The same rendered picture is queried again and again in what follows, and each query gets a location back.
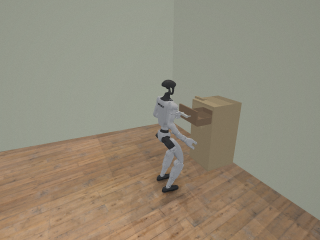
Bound right robot thigh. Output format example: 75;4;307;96
164;137;184;167

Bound drawer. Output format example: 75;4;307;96
179;103;213;127

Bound robot right forearm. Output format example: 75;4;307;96
170;123;188;142

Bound robot left upper arm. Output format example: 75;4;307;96
153;96;162;118

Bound cabinet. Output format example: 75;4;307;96
189;95;242;171

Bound robot right hand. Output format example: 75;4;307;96
185;138;197;150

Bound robot left hand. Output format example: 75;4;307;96
175;110;181;119

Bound robot right shin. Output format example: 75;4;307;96
166;162;184;189

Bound robot right upper arm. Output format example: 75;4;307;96
167;101;178;130

